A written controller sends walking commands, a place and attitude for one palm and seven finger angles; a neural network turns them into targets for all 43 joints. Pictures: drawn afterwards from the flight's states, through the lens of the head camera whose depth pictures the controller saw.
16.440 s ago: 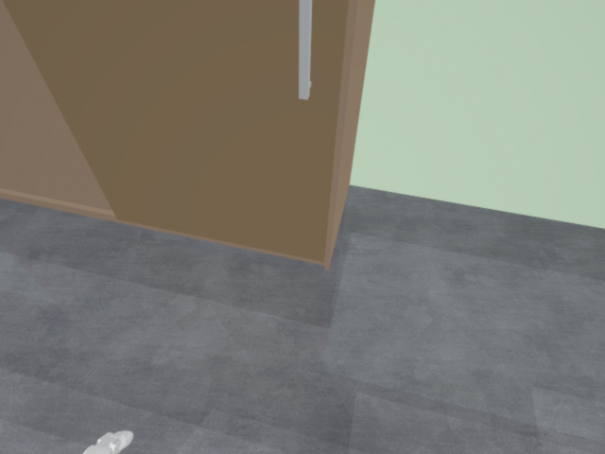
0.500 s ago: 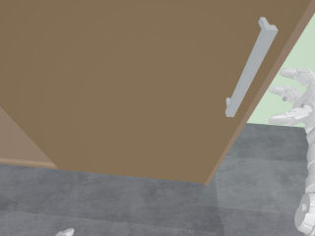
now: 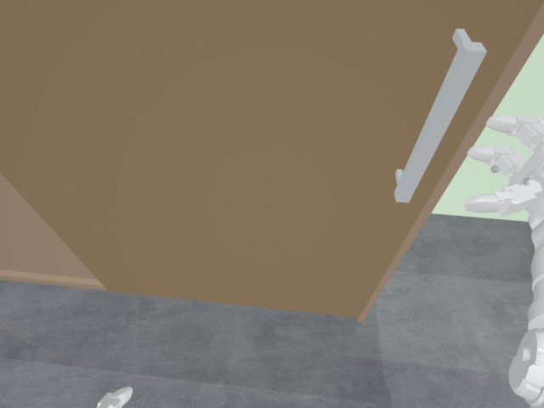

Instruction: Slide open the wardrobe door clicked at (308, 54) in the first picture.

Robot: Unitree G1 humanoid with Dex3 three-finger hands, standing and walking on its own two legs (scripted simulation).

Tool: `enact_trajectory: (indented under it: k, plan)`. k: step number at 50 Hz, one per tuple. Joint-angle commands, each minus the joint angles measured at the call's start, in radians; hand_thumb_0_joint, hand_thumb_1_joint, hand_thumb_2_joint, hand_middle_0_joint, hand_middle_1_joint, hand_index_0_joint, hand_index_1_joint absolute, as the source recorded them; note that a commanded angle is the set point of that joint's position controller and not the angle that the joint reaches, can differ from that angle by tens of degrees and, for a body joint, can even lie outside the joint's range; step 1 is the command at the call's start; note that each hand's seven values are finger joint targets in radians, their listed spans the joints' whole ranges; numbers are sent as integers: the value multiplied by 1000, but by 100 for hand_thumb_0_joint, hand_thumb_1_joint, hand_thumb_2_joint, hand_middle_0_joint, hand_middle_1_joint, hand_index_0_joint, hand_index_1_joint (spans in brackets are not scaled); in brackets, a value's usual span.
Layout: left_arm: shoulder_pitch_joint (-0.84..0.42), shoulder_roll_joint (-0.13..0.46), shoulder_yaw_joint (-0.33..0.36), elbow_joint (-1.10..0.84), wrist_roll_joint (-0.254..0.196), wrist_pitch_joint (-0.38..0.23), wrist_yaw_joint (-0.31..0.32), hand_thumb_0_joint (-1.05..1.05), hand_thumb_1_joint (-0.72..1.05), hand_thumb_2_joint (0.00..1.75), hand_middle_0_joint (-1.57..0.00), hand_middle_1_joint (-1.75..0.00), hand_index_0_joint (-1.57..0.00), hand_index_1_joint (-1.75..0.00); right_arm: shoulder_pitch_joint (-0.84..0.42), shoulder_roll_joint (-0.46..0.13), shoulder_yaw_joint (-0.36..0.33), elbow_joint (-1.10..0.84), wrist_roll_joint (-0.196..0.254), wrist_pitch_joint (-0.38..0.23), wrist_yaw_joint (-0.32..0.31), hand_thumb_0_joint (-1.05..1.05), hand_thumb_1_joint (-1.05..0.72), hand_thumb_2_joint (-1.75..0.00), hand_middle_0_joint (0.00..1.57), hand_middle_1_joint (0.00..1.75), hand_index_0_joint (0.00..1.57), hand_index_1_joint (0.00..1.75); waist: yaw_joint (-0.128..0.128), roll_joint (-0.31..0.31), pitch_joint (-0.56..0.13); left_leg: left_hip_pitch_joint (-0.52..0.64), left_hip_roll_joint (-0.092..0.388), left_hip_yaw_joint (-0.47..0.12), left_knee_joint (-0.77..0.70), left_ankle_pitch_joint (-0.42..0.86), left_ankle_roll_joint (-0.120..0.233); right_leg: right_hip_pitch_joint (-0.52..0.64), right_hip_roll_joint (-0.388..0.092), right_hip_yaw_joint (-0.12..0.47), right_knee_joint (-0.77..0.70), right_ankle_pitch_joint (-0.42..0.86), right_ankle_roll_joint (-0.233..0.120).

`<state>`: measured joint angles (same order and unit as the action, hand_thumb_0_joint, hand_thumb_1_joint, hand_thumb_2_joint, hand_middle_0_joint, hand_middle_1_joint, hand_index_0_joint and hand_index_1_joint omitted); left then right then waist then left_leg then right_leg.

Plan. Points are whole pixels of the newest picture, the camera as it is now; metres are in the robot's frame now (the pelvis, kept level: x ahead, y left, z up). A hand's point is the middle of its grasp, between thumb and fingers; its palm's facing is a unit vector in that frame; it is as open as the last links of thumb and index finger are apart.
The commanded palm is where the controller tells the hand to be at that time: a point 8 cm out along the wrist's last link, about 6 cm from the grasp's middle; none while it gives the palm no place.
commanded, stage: feel for the door with the fingertips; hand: right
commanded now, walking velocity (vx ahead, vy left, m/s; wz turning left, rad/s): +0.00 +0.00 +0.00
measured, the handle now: (426, 128) +0.51 -0.17 +0.16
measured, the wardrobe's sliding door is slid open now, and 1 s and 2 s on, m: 0.00 0.00 0.00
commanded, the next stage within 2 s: slide the fingers in behind the handle in 0.98 s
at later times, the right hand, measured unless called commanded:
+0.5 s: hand (461, 160) +0.44 -0.20 +0.16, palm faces +0.04 +1.00 +0.02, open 14.0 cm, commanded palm +0.42 -0.25 +0.16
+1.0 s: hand (459, 144) +0.47 -0.20 +0.17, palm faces +0.00 +1.00 +0.03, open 14.0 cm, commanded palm +0.45 -0.26 +0.16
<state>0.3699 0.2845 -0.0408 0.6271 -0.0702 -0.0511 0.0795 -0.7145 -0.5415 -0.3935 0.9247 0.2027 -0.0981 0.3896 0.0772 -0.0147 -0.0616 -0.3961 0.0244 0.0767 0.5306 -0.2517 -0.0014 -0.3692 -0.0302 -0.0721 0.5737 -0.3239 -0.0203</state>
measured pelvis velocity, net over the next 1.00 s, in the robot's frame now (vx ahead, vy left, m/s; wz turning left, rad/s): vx -0.01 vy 0.01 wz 0.00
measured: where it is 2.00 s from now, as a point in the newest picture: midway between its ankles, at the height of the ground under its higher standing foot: outside the picture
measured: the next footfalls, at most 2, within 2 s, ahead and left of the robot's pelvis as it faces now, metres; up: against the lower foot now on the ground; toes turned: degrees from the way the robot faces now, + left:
none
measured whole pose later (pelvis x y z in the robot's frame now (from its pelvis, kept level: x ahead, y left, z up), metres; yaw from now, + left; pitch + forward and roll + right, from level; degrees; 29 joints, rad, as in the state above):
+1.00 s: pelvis -0.01 +0.01 +0.00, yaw +0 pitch +8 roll +1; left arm 0.39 0.29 -0.04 0.67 -0.06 -0.05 0.08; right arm -0.89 -0.53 -0.38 1.09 0.16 -0.17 0.32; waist 0.12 -0.01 -0.05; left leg -0.44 0.02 0.08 0.55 -0.25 0.01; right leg -0.42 -0.04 -0.07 0.59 -0.32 -0.01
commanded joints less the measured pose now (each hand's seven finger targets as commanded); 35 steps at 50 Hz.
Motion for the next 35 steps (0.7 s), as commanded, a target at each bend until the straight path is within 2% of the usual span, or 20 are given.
enact_trajectory:
  k: [1,3,7,9,10,11,12,13,15,16,17,18,20,22,23,25,26,29,33,35]
  plan:
    - [2,151,62,-105,-2,-46,17,0,90,90,-20,-30,-20,-30,-504,-214,17,-345,31,-82,1,0,50,-30,30,120,30,120,7,-120,-344,132,-24,-39,-30,319,30,203,9,83,-47,369,-9]
    - [6,150,63,-92,-4,-49,21,0,90,90,-20,-30,-20,-30,-504,-171,48,-339,47,-73,-1,0,50,-30,30,120,30,120,18,-93,-316,110,-25,-31,-37,295,32,211,2,90,-44,367,-9]
    - [-2,150,62,-74,-6,-56,21,0,90,90,-20,-30,-20,-30,-501,-121,65,-291,51,-27,-31,0,50,-30,30,120,30,120,16,-67,-273,77,-26,-20,-40,254,31,192,5,101,-58,319,-4]
    - [-2,150,60,-78,-3,-54,16,0,90,90,-20,-30,-20,-30,-476,-134,48,-283,34,-8,-59,0,50,-30,30,120,30,120,0,-64,-280,91,-24,-18,-31,267,33,185,7,102,-60,346,-2]
    - [-5,147,60,-80,-2,-54,13,0,90,90,-20,-30,-20,-30,-486,-112,66,-289,28,-2,-73,0,50,-30,30,120,30,120,4,-64,-281,91,-22,-19,-32,271,31,181,10,98,-59,343,-2]
    - [-3,146,60,-80,0,-54,10,0,90,90,-20,-30,-20,-30,-480,-146,36,-292,19,-2,-91,0,50,-30,30,120,30,120,-9,-64,-287,101,-20,-17,-26,268,34,171,9,104,-61,349,2]
    - [-12,141,59,-88,1,-55,7,0,90,90,-20,-30,-20,-30,-483,-114,62,-319,13,-7,-103,0,50,-30,30,120,30,120,-7,-69,-298,105,-20,-20,-24,278,33,184,9,100,-59,359,1]
    - [-9,140,61,-90,4,-53,5,0,90,90,-20,-30,-20,-30,-472,-110,57,-329,16,-11,-117,0,50,-30,30,120,30,120,-11,-33,-314,132,-19,-18,-21,303,33,183,7,97,-55,385,-4]
    - [-15,138,63,-103,6,-52,-1,0,90,90,-20,-30,-20,-30,-430,-142,15,-369,9,-21,-138,0,50,-30,30,120,30,120,-31,-13,-363,178,-22,-24,-10,361,30,197,5,96,-55,450,-2]
    - [-23,133,61,-109,6,-52,-3,0,90,90,-20,-30,-20,-30,-422,-107,33,-378,13,-22,-143,0,50,-30,30,120,30,120,-32,-23,-367,185,-21,-26,-10,374,29,201,5,88,-53,456,-2]
    - [-21,136,62,-101,6,-51,-1,0,90,90,-20,-30,-20,-30,-427,-140,4,-359,12,-22,-151,0,50,-30,30,120,30,120,-30,15,-350,193,-21,-28,-15,372,27,180,5,86,-56,428,-4]
    - [-17,141,60,-97,8,-45,1,0,90,90,-20,-30,-20,-30,-422,-185,-21,-343,7,-26,-154,0,50,-30,30,120,30,120,-35,18,-333,214,-17,-32,-16,374,28,153,6,78,-59,412,-8]
    - [-24,140,58,-106,6,-39,3,0,90,90,-20,-30,-20,-30,-421,-220,-50,-333,-8,-24,-158,0,50,-30,30,120,30,120,-36,30,-318,232,-18,-42,-19,382,24,126,10,65,-68,378,-14]
    - [-31,135,54,-106,2,-37,6,0,90,90,-20,-30,-20,-30,-440,-203,-22,-320,-21,-24,-150,0,50,-30,30,120,30,120,-26,-25,-288,212,-14,-47,-26,363,26,121,15,58,-70,347,-14]
    - [-23,139,56,-100,3,-32,8,0,90,90,-20,-30,-20,-30,-457,-218,-23,-303,-24,-26,-146,0,50,-30,30,120,30,120,-16,1,-275,213,-12,-46,-31,353,26,113,12,59,-68,336,-17]
    - [-26,135,55,-102,-1,-33,10,0,90,90,-20,-30,-20,-30,-499,-202,6,-316,-26,-36,-127,0,50,-30,30,120,30,120,-10,-71,-289,194,-15,-51,-31,349,29,136,15,60,-66,335,-14]
    - [-26,133,56,-99,-2,-35,12,0,90,90,-20,-30,-20,-30,-522,-174,33,-325,-20,-42,-115,0,50,-30,30,120,30,120,1,-85,-299,182,-17,-52,-35,347,30,160,16,61,-61,337,-15]
    - [-17,136,59,-93,-4,-39,15,0,90,90,-20,-30,-20,-30,-518,-122,62,-313,11,-50,-79,0,50,-30,30,120,30,120,10,-68,-340,180,-23,-46,-34,360,30,198,12,68,-51,364,-15]
    - [8,152,58,-54,-7,-36,25,0,90,90,-20,-30,-20,-30,-555,-117,73,-158,33,-22,-60,0,50,-30,30,120,30,120,37,26,-230,128,-17,-37,-54,275,23,114,16,70,-60,250,-19]
    - [16,159,57,-46,-3,-36,24,0,90,90,-20,-30,-20,-30,-581,-164,45,-102,15,-18,-68,0,50,-30,30,120,30,120,32,10,-208,103,-15,-42,-52,234,21,80,21,73,-63,215,-18]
